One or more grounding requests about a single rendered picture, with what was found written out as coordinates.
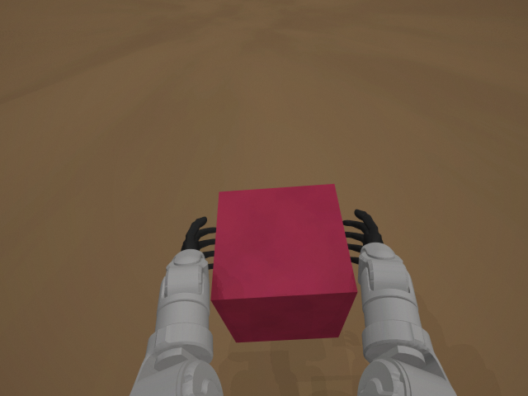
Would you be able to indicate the carton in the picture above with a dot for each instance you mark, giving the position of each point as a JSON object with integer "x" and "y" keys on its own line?
{"x": 282, "y": 268}

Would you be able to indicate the right robot forearm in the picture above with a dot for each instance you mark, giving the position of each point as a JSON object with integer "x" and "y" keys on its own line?
{"x": 392, "y": 324}

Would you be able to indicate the right robot upper arm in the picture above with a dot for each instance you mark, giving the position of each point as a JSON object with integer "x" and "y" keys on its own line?
{"x": 389, "y": 377}

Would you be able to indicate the right robot hand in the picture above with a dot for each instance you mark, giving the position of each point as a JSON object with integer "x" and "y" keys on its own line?
{"x": 369, "y": 228}

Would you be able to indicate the left robot upper arm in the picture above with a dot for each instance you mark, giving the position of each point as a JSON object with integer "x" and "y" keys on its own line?
{"x": 192, "y": 377}

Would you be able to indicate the left robot hand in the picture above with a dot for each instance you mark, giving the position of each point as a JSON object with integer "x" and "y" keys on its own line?
{"x": 193, "y": 235}

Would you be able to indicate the left robot forearm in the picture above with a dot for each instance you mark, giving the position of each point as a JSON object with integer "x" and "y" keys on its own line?
{"x": 182, "y": 325}

